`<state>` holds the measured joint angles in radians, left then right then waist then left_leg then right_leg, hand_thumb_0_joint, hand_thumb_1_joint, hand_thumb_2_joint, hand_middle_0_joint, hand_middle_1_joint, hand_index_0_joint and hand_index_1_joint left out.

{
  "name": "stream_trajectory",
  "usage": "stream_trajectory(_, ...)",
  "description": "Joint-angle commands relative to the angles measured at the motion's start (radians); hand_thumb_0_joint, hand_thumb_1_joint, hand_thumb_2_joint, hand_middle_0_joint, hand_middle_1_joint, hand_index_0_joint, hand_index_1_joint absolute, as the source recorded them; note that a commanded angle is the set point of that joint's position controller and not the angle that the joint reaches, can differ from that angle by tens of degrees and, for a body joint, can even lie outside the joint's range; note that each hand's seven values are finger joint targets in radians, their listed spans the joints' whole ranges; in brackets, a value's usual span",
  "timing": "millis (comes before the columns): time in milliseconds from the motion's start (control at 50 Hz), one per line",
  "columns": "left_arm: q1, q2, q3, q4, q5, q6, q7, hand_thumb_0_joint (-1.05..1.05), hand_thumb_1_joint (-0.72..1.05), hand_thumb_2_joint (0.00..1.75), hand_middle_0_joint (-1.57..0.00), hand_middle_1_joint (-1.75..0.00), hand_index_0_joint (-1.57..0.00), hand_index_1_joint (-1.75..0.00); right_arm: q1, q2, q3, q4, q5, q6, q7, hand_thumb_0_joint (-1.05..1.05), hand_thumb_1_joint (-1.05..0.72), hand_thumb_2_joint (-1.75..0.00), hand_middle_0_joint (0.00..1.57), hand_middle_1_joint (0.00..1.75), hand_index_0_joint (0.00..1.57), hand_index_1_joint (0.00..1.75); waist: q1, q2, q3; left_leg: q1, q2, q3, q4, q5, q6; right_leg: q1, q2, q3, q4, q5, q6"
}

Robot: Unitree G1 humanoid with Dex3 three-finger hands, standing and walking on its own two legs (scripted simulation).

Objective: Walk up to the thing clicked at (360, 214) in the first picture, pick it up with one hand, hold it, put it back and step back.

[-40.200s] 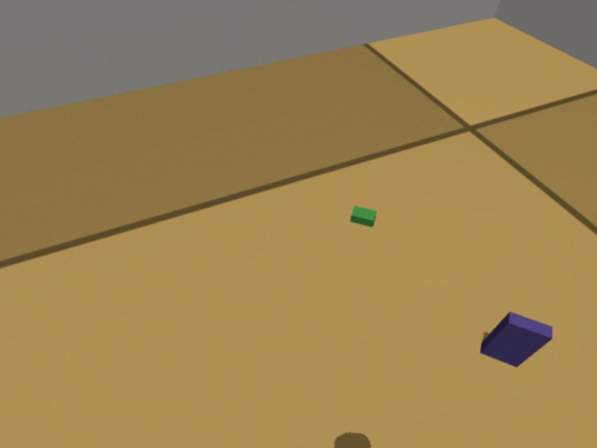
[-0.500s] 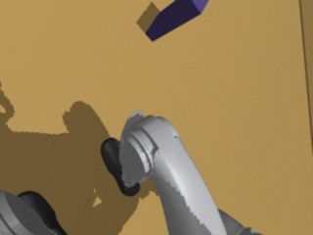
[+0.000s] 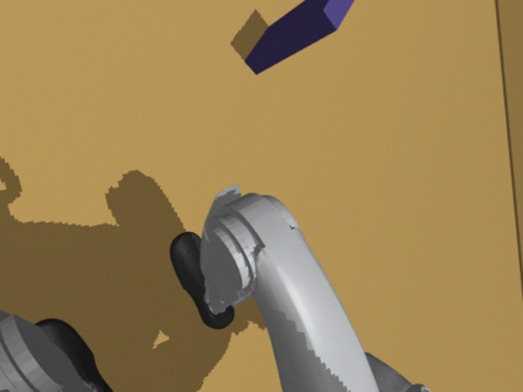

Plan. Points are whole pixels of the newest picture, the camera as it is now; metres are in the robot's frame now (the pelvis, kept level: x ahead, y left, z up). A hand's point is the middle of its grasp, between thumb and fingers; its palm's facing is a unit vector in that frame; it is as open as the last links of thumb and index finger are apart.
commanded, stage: close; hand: left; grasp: from above
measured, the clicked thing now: out of the picture +0.48 +0.38 -0.31
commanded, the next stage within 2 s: none
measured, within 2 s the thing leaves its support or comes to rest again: neither
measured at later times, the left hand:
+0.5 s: hand out of the picture +0.45 +0.36 -0.28, palm faces -0.24 -0.39 -0.89, open 10.8 cm
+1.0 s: hand out of the picture +0.45 +0.36 -0.29, palm faces -0.25 -0.38 -0.89, open 11.1 cm
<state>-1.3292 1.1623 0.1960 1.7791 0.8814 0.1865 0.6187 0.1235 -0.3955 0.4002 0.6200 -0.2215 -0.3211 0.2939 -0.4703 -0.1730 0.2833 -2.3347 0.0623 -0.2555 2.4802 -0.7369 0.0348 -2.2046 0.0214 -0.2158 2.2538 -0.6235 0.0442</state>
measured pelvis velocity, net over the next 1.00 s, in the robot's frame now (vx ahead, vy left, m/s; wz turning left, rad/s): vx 0.00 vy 0.00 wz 0.00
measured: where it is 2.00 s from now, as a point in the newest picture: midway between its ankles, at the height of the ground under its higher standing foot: (153, 338)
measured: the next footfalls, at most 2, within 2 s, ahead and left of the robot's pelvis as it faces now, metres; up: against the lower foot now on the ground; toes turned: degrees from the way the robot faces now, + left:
none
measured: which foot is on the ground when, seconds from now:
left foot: down 0.00-1.00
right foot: down 0.00-1.00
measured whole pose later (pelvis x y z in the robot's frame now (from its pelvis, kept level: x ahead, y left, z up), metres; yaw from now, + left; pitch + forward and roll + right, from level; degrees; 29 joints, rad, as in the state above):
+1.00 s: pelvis +0.00 +0.00 +0.00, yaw +0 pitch +31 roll -17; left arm -1.32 1.16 0.20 1.78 0.88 0.18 0.62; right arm 0.11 -0.39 0.40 0.62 -0.22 -0.33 0.30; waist -0.47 -0.17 0.29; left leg -2.33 0.06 -0.26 2.48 -0.74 0.03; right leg -2.21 0.02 -0.22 2.26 -0.62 0.04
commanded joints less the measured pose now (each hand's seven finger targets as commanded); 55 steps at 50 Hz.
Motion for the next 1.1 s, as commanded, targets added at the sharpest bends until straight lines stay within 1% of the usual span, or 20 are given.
stream_trajectory(0, -0.208, 0.190, -0.013, -0.114, 0.007, -0.001, 0.051, 0.00, 0.00, 0.62, -0.45, -0.75, -0.48, -0.72, 0.254, -0.335, -0.071, 0.039, 0.004, 0.000, 0.006, 0.00, -0.89, -0.90, 0.20, 0.30, 0.20, 0.30, -0.098, 0.646, -0.640, 0.563, 0.047, 0.022, -0.261, 0.340, -0.041, 0.379, 0.057, -0.066, -0.150, 0.291, -0.057)
stream_trajectory(80, -0.205, 0.213, 0.005, -0.120, 0.000, -0.002, 0.051, 0.00, 0.00, 0.63, -0.45, -0.75, -0.47, -0.73, 0.238, -0.348, -0.087, 0.027, -0.003, -0.003, 0.006, 0.00, -0.88, -0.89, 0.20, 0.30, 0.20, 0.30, -0.088, 0.627, -0.644, 0.509, 0.036, 0.053, -0.255, 0.289, -0.032, 0.428, 0.063, -0.056, -0.165, 0.267, -0.057)
stream_trajectory(100, -0.186, 0.200, -0.004, -0.089, 0.003, 0.004, 0.047, 0.00, 0.00, 0.61, -0.45, -0.74, -0.47, -0.71, 0.248, -0.327, -0.066, 0.041, 0.003, -0.004, 0.009, 0.00, -0.88, -0.89, 0.20, 0.30, 0.20, 0.30, -0.081, 0.620, -0.639, 0.499, 0.038, 0.049, -0.248, 0.295, -0.031, 0.412, 0.059, -0.055, -0.165, 0.270, -0.055)
stream_trajectory(260, -0.188, 0.243, 0.011, -0.106, -0.003, 0.003, 0.044, 0.00, 0.00, 0.69, -0.44, -0.81, -0.46, -0.78, 0.256, -0.332, -0.065, 0.046, 0.006, -0.006, 0.004, 0.00, -0.89, -0.89, 0.20, 0.30, 0.20, 0.30, -0.078, 0.612, -0.687, 0.499, 0.040, 0.060, -0.238, 0.329, -0.028, 0.478, 0.062, -0.054, -0.168, 0.304, -0.049)
stream_trajectory(300, -0.210, 0.267, 0.014, -0.145, -0.005, 0.001, 0.041, 0.00, -0.02, 0.64, -0.42, -0.80, -0.45, -0.76, 0.235, -0.353, -0.076, 0.017, 0.004, -0.009, 0.000, 0.00, -0.89, -0.89, 0.20, 0.30, 0.20, 0.30, -0.078, 0.602, -0.712, 0.497, 0.041, 0.062, -0.234, 0.323, -0.025, 0.504, 0.067, -0.049, -0.173, 0.307, -0.046)
stream_trajectory(320, -0.189, 0.262, 0.020, -0.090, -0.002, 0.005, 0.040, 0.00, -0.04, 0.65, -0.41, -0.79, -0.43, -0.76, 0.245, -0.335, -0.067, 0.052, 0.007, -0.007, -0.001, 0.00, -0.89, -0.89, 0.20, 0.30, 0.20, 0.30, -0.073, 0.606, -0.697, 0.486, 0.039, 0.066, -0.235, 0.321, -0.028, 0.489, 0.064, -0.055, -0.172, 0.300, -0.048)
stream_trajectory(340, -0.214, 0.270, 0.015, -0.139, 0.002, 0.000, 0.034, 0.00, -0.02, 0.63, -0.41, -0.80, -0.44, -0.76, 0.227, -0.348, -0.075, 0.021, 0.010, -0.010, -0.002, 0.00, -0.89, -0.89, 0.20, 0.30, 0.20, 0.30, -0.078, 0.603, -0.691, 0.480, 0.036, 0.063, -0.234, 0.307, -0.024, 0.480, 0.065, -0.055, -0.171, 0.287, -0.048)
stream_trajectory(420, -0.185, 0.258, 0.001, -0.085, 0.009, 0.006, 0.017, 0.00, -0.05, 0.66, -0.38, -0.83, -0.42, -0.79, 0.243, -0.329, -0.060, 0.060, 0.008, -0.008, -0.007, 0.00, -0.89, -0.89, 0.20, 0.30, 0.20, 0.30, -0.072, 0.600, -0.672, 0.467, 0.036, 0.065, -0.236, 0.290, -0.026, 0.472, 0.065, -0.060, -0.170, 0.269, -0.049)
stream_trajectory(460, -0.198, 0.272, 0.004, -0.135, 0.013, -0.001, 0.015, 0.00, -0.04, 0.69, -0.39, -0.84, -0.42, -0.80, 0.227, -0.339, -0.076, 0.036, 0.012, -0.010, -0.011, 0.00, -0.89, -0.89, 0.20, 0.30, 0.20, 0.30, -0.068, 0.622, -0.682, 0.502, 0.039, 0.061, -0.239, 0.302, -0.029, 0.467, 0.065, -0.059, -0.169, 0.275, -0.052)
stream_trajectory(480, -0.181, 0.244, -0.009, -0.068, 0.017, 0.002, 0.019, 0.00, -0.05, 0.69, -0.39, -0.84, -0.42, -0.80, 0.241, -0.323, -0.061, 0.056, 0.007, -0.009, -0.011, 0.00, -0.89, -0.89, 0.20, 0.30, 0.20, 0.30, -0.076, 0.606, -0.662, 0.489, 0.038, 0.055, -0.246, 0.292, -0.031, 0.464, 0.066, -0.066, -0.166, 0.267, -0.053)
stream_trajectory(600, -0.202, 0.229, -0.016, -0.130, 0.012, -0.012, 0.014, 0.00, -0.07, 0.69, -0.37, -0.86, -0.41, -0.82, 0.237, -0.335, -0.078, 0.052, 0.006, -0.018, -0.010, 0.00, -0.88, -0.89, 0.20, 0.30, 0.20, 0.30, -0.090, 0.621, -0.642, 0.512, 0.038, 0.050, -0.247, 0.285, -0.031, 0.418, 0.063, -0.063, -0.165, 0.258, -0.053)
stream_trajectory(660, -0.197, 0.209, -0.017, -0.093, 0.019, -0.011, 0.028, 0.00, -0.08, 0.65, -0.37, -0.82, -0.40, -0.79, 0.239, -0.323, -0.070, 0.070, 0.007, -0.017, -0.006, 0.00, -0.89, -0.89, 0.20, 0.30, 0.20, 0.30, -0.083, 0.635, -0.641, 0.533, 0.047, 0.027, -0.258, 0.303, -0.042, 0.383, 0.059, -0.074, -0.151, 0.265, -0.057)
stream_trajectory(700, -0.198, 0.182, -0.028, -0.099, 0.010, -0.010, 0.023, 0.00, -0.08, 0.72, -0.37, -0.86, -0.40, -0.83, 0.242, -0.320, -0.070, 0.063, 0.005, -0.018, -0.002, 0.00, -0.89, -0.89, 0.20, 0.30, 0.20, 0.30, -0.098, 0.638, -0.621, 0.541, 0.043, 0.024, -0.266, 0.298, -0.044, 0.372, 0.057, -0.076, -0.145, 0.262, -0.058)
stream_trajectory(780, -0.201, 0.177, -0.027, -0.092, 0.016, -0.006, 0.034, 0.00, -0.07, 0.69, -0.39, -0.83, -0.41, -0.80, 0.247, -0.324, -0.075, 0.070, 0.005, -0.013, 0.001, 0.00, -0.89, -0.89, 0.20, 0.30, 0.20, 0.30, -0.093, 0.667, -0.634, 0.579, 0.050, 0.012, -0.274, 0.326, -0.051, 0.354, 0.053, -0.075, -0.141, 0.273, -0.060)
stream_trajectory(800, -0.223, 0.196, -0.014, -0.140, 0.016, -0.011, 0.038, 0.00, -0.07, 0.68, -0.39, -0.82, -0.41, -0.79, 0.229, -0.342, -0.089, 0.036, 0.006, -0.015, 0.001, 0.00, -0.89, -0.89, 0.20, 0.30, 0.20, 0.30, -0.089, 0.667, -0.635, 0.573, 0.049, 0.016, -0.268, 0.326, -0.047, 0.361, 0.057, -0.068, -0.140, 0.274, -0.060)
stream_trajectory(840, -0.190, 0.171, -0.028, -0.101, 0.020, -0.008, 0.040, 0.00, -0.07, 0.63, -0.39, -0.79, -0.42, -0.75, 0.249, -0.325, -0.074, 0.060, 0.005, -0.010, 0.005, 0.00, -0.88, -0.89, 0.20, 0.30, 0.20, 0.30, -0.092, 0.648, -0.642, 0.550, 0.046, 0.025, -0.256, 0.336, -0.041, 0.378, 0.057, -0.066, -0.150, 0.292, -0.057)
stream_trajectory(860, -0.203, 0.189, -0.021, -0.137, 0.015, -0.012, 0.037, 0.00, -0.06, 0.62, -0.39, -0.79, -0.42, -0.75, 0.234, -0.343, -0.088, 0.035, 0.003, -0.011, 0.005, 0.00, -0.89, -0.89, 0.20, 0.30, 0.20, 0.30, -0.093, 0.635, -0.643, 0.536, 0.041, 0.037, -0.249, 0.324, -0.036, 0.400, 0.061, -0.061, -0.149, 0.290, -0.056)
stream_trajectory(880, -0.167, 0.176, -0.028, -0.071, 0.019, -0.005, 0.039, 0.00, -0.07, 0.64, -0.39, -0.78, -0.41, -0.75, 0.255, -0.326, -0.069, 0.064, 0.003, -0.008, 0.005, 0.00, -0.88, -0.89, 0.20, 0.30, 0.20, 0.30, -0.090, 0.630, -0.651, 0.524, 0.044, 0.041, -0.244, 0.341, -0.036, 0.412, 0.059, -0.060, -0.159, 0.307, -0.053)
stream_trajectory(980, -0.199, 0.227, 0.009, -0.119, 0.006, -0.012, 0.052, 0.00, -0.08, 0.67, -0.37, -0.82, -0.40, -0.79, 0.250, -0.346, -0.079, 0.034, 0.002, -0.011, 0.007, 0.00, -0.88, -0.89, 0.20, 0.30, 0.20, 0.30, -0.083, 0.638, -0.666, 0.534, 0.039, 0.049, -0.252, 0.342, -0.036, 0.446, 0.061, -0.061, -0.159, 0.305, -0.055)
stream_trajectory(1080, -0.193, 0.234, 0.006, -0.097, 0.014, -0.011, 0.047, 0.00, -0.11, 0.69, -0.36, -0.82, -0.38, -0.79, 0.248, -0.340, -0.076, 0.039, 0.001, -0.011, 0.004, 0.00, -0.88, -0.89, 0.20, 0.30, 0.20, 0.30, -0.081, 0.620, -0.672, 0.508, 0.035, 0.059, -0.244, 0.306, -0.031, 0.457, 0.066, -0.060, -0.164, 0.279, -0.054)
